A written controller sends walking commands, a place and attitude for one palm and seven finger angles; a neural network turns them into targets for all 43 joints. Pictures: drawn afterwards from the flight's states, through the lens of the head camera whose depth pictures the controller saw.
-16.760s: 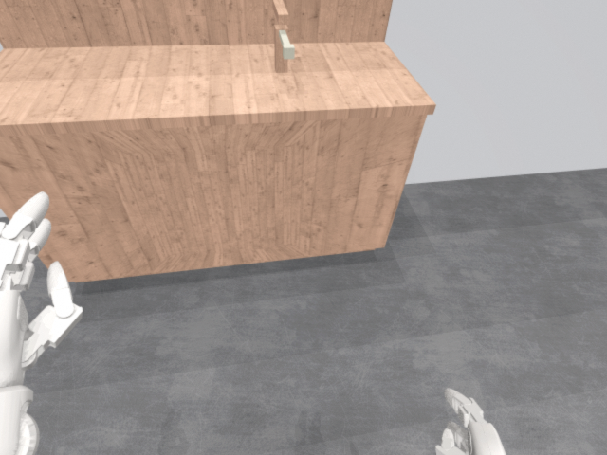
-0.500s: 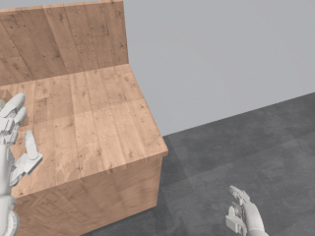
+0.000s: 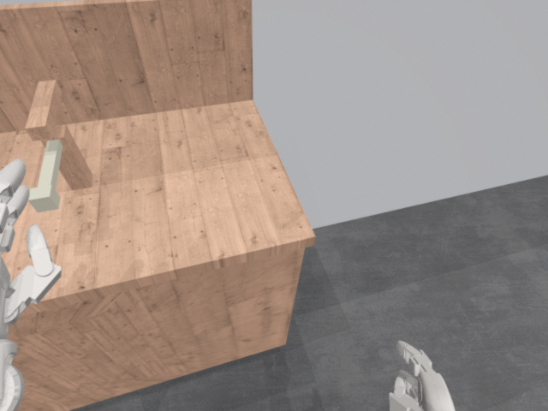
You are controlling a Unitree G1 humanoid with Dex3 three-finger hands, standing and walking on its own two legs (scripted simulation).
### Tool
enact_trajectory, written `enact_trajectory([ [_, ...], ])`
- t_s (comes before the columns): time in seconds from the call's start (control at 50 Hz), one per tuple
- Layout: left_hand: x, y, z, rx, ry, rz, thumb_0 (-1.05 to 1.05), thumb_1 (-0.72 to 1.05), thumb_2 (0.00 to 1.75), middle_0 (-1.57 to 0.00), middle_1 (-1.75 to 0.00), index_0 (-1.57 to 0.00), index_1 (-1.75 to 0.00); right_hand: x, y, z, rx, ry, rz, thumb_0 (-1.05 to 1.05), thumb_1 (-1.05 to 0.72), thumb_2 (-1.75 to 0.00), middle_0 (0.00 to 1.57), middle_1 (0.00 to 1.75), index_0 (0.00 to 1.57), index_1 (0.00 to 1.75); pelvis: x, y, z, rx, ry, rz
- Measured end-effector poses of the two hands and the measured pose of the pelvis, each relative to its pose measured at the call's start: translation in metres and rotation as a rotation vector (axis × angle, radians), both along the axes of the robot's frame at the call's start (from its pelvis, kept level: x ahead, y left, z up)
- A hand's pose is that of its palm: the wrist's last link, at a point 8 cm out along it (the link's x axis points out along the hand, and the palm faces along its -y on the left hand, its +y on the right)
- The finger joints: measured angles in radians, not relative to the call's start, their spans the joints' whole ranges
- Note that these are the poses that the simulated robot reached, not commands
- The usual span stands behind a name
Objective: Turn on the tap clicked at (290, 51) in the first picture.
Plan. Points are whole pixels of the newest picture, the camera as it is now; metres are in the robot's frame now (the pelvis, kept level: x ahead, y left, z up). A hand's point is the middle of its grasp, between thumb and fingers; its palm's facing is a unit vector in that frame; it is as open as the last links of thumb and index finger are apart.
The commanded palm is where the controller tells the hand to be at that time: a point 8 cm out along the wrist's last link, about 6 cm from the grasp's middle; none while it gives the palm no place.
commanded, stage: come to a stop and stand still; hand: left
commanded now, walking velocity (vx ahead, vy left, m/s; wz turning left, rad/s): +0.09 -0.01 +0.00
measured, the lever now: (44, 198) +0.36 +0.38 +0.09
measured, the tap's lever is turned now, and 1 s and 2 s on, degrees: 0 0 0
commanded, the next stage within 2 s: look again from close up in 1.20 s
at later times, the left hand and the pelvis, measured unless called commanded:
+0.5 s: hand (95, 262) +0.23 +0.23 +0.15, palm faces +0.21 -0.88 -0.42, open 7.4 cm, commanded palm +0.18 +0.29 +0.18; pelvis +0.00 +0.02 +0.00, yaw -5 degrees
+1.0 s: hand (109, 211) +0.30 +0.24 +0.15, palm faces +0.29 -0.86 -0.42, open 7.4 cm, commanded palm +0.23 +0.27 +0.18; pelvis +0.06 +0.00 +0.00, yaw -3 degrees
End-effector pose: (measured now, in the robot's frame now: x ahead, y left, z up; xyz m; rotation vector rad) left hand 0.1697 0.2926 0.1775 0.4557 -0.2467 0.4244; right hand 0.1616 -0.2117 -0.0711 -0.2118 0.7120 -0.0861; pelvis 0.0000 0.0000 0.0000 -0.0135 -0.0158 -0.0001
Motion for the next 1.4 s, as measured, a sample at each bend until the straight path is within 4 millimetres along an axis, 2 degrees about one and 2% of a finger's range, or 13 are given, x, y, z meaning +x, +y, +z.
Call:
enact_trajectory([
  [0.22, 0.001, -0.018, 0.001, -0.034, -0.008, -0.087, 0.01, 0.89, 0.89, -0.21, -0.3, -0.21, -0.3, -0.015, -0.01, 0.003, -0.011, -0.012, -0.024, 0.01, -0.9, -0.9, 0.2, 0.3, 0.21, 0.3, -0.005, 0.001, 0.003, -0.026, -0.029, -0.027],
  [0.28, 0.023, 0.015, 0.027, 0.141, -0.099, -0.072, 0.01, 0.88, 0.89, -0.22, -0.3, -0.22, -0.3, -0.017, -0.015, 0.004, -0.059, 0.008, 0.008, 0.01, -0.9, -0.9, 0.2, 0.3, 0.2, 0.3, -0.012, -0.002, 0.0, -0.032, -0.023, 0.001],
  [0.32, 0.036, 0.039, 0.04, 0.14, -0.171, -0.021, 0.01, 0.88, 0.89, -0.22, -0.3, -0.22, -0.3, -0.018, -0.018, 0.005, -0.07, 0.03, 0.015, 0.01, -0.9, -0.9, 0.2, 0.3, 0.2, 0.3, -0.017, -0.002, -0.001, -0.03, -0.025, -0.006],
  [0.36, 0.042, 0.046, 0.04, 0.101, -0.185, -0.005, 0.01, 0.88, 0.89, -0.21, -0.3, -0.22, -0.3, -0.019, -0.02, 0.007, -0.052, 0.013, -0.009, 0.01, -0.9, -0.9, 0.2, 0.3, 0.2, 0.3, -0.017, 0.004, -0.001, -0.027, -0.018, -0.026],
  [0.48, 0.034, -0.013, -0.004, 0.033, 0.033, -0.223, 0.01, 0.9, 0.9, -0.2, -0.3, -0.2, -0.3, -0.021, -0.011, 0.008, 0.013, -0.046, -0.08, 0.01, -0.9, -0.9, 0.2, 0.3, 0.2, 0.3, -0.003, 0.022, 0.0, -0.007, -0.005, -0.08],
  [0.52, 0.032, -0.019, -0.018, 0.024, 0.097, -0.262, 0.01, 0.89, 0.89, -0.2, -0.3, -0.21, -0.3, -0.022, -0.005, 0.006, 0.014, -0.026, -0.089, 0.01, -0.9, -0.9, 0.2, 0.3, 0.2, 0.3, 0.003, 0.022, 0.0, -0.005, -0.006, -0.079],
  [0.58, 0.037, -0.005, -0.024, 0.039, 0.116, -0.219, 0.01, 0.88, 0.89, -0.21, -0.3, -0.22, -0.3, -0.02, 0.003, 0.004, 0.003, 0.018, -0.077, 0.01, -0.9, -0.9, 0.2, 0.3, 0.2, 0.3, 0.01, 0.018, 0.0, -0.004, -0.002, -0.07],
  [0.68, 0.057, 0.025, -0.007, 0.041, -0.006, -0.064, 0.01, 0.88, 0.89, -0.22, -0.3, -0.22, -0.3, -0.006, 0.01, 0.001, 0.0, 0.048, -0.013, 0.01, -0.9, -0.9, 0.2, 0.3, 0.2, 0.3, 0.019, 0.013, 0.001, -0.01, 0.003, -0.049],
  [0.78, 0.073, 0.006, 0.01, 0.017, -0.105, -0.101, 0.01, 0.89, 0.89, -0.21, -0.3, -0.21, -0.3, 0.02, 0.009, 0.005, 0.008, 0.01, 0.003, 0.01, -0.9, -0.9, 0.2, 0.3, 0.2, 0.3, 0.035, 0.013, 0.002, -0.016, 0.019, -0.056],
  [0.86, 0.088, -0.013, 0.001, 0.011, -0.056, -0.184, 0.01, 0.89, 0.89, -0.2, -0.3, -0.21, -0.3, 0.041, 0.004, 0.011, 0.008, -0.027, -0.023, 0.01, -0.9, -0.9, 0.2, 0.3, 0.21, 0.3, 0.047, 0.012, 0.002, -0.012, 0.032, -0.064],
  [0.98, 0.099, -0.008, -0.013, 0.032, 0.051, -0.173, 0.01, 0.88, 0.89, -0.21, -0.3, -0.22, -0.3, 0.057, -0.008, 0.015, -0.009, -0.034, -0.052, 0.01, -0.9, -0.9, 0.2, 0.3, 0.2, 0.3, 0.056, 0.005, 0.002, -0.008, 0.039, -0.061],
  [1.16, 0.087, -0.014, 0.0, 0.019, -0.006, -0.139, 0.01, 0.89, 0.89, -0.21, -0.3, -0.22, -0.3, 0.056, -0.021, 0.013, -0.031, -0.003, -0.047, 0.01, -0.9, -0.9, 0.2, 0.3, 0.2, 0.3, 0.058, -0.001, 0.002, -0.013, 0.033, -0.056],
  [1.4, 0.079, -0.016, -0.009, -0.031, 0.038, -0.121, 0.01, 0.89, 0.89, -0.21, -0.3, -0.21, -0.3, 0.034, -0.022, 0.009, -0.014, 0.004, -0.086, 0.01, -0.9, -0.9, 0.2, 0.3, 0.2, 0.3, 0.048, -0.002, 0.004, -0.011, 0.014, -0.06],
])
